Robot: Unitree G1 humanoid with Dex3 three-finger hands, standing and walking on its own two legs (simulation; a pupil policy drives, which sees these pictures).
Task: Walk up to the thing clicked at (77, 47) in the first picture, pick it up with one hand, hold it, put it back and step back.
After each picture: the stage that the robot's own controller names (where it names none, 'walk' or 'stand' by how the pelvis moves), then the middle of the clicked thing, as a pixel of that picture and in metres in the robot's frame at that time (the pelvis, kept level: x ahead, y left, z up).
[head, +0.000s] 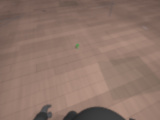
stand; (77, 46) +1.43 +0.30 -0.72
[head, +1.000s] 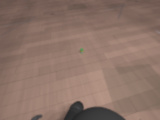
walk; (81, 51) +1.32 +0.29 -0.72
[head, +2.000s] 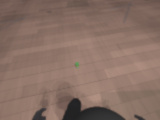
walk; (77, 65) +0.85 +0.27 -0.71
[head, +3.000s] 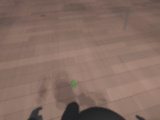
walk; (74, 84) +0.50 +0.20 -0.69
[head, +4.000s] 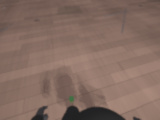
stand; (71, 99) +0.30 +0.20 -0.70
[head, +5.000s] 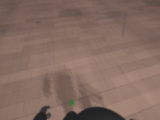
stand; (71, 103) +0.28 +0.19 -0.73
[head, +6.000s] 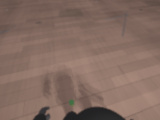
stand; (71, 103) +0.28 +0.19 -0.73
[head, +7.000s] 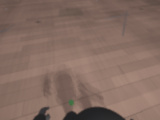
stand; (71, 103) +0.28 +0.20 -0.73
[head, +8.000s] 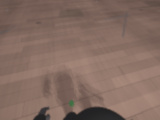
stand; (71, 103) +0.27 +0.19 -0.73
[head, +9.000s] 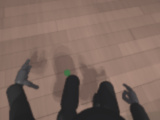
go down; (67, 73) +0.34 +0.21 -0.44
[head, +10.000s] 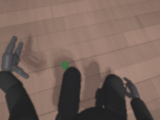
go down; (65, 66) +0.36 +0.23 -0.31
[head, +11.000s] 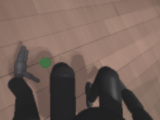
close in; (45, 63) +0.33 +0.26 -0.22
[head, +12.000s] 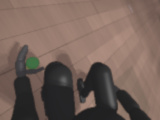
close; (32, 64) +0.34 +0.26 -0.21
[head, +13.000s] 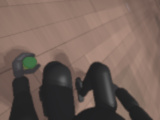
close; (29, 64) +0.33 +0.27 -0.21
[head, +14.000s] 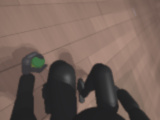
lift; (37, 62) +0.32 +0.26 -0.21
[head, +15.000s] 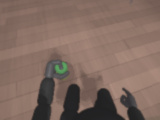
lift; (62, 71) +0.31 +0.19 +0.00
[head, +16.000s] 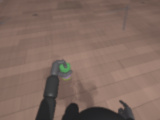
hold; (65, 71) +0.33 +0.18 +0.01
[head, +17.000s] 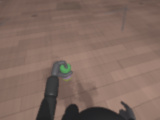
hold; (66, 72) +0.32 +0.18 +0.00
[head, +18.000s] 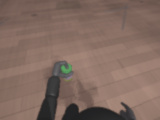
hold; (67, 72) +0.32 +0.17 +0.00
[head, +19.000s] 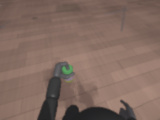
crouch; (68, 73) +0.32 +0.16 +0.01
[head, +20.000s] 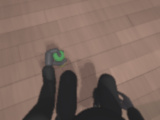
lower; (60, 59) +0.39 +0.21 -0.10
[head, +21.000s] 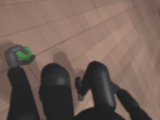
lower; (25, 57) +0.38 +0.28 -0.22
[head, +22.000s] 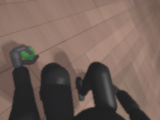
lower; (29, 56) +0.38 +0.28 -0.21
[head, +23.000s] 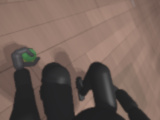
lower; (30, 58) +0.36 +0.27 -0.22
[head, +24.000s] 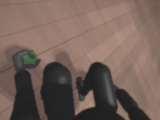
lower; (30, 60) +0.35 +0.27 -0.22
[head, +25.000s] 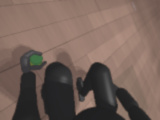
open; (36, 62) +0.34 +0.25 -0.22
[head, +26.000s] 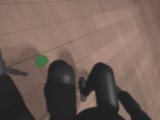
stand; (40, 61) +0.33 +0.24 -0.22
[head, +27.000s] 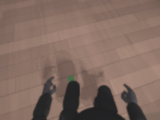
walk; (71, 79) +0.33 +0.19 -0.50
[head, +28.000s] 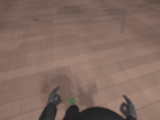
stand; (72, 101) +0.29 +0.17 -0.66
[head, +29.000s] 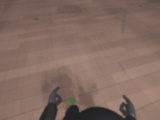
stand; (72, 101) +0.29 +0.17 -0.67
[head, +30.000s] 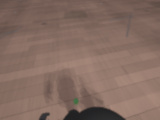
stand; (76, 102) +0.31 +0.16 -0.72
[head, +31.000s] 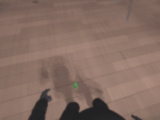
walk; (75, 86) +0.38 +0.13 -0.70
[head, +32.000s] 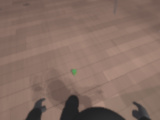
walk; (74, 72) +0.59 +0.21 -0.69
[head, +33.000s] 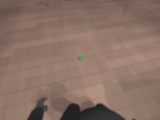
stand; (80, 58) +0.94 +0.19 -0.69
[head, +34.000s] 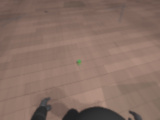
stand; (79, 62) +0.93 +0.19 -0.71
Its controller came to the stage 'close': yes
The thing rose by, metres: 0.71
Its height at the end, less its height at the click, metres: +0.00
